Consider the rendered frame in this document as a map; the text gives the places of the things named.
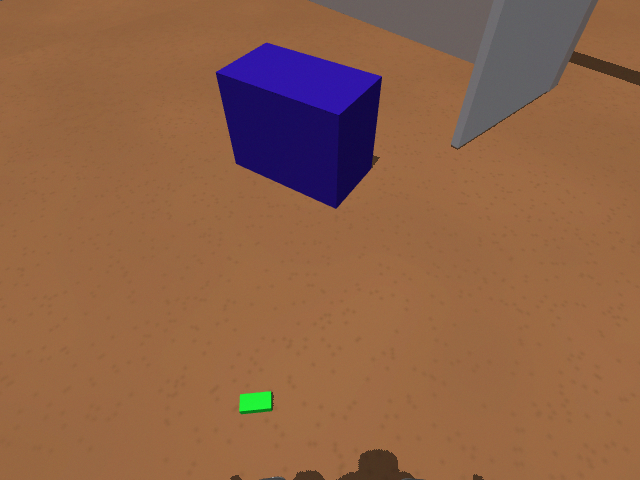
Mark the small box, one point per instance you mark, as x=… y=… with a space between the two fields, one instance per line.
x=255 y=402

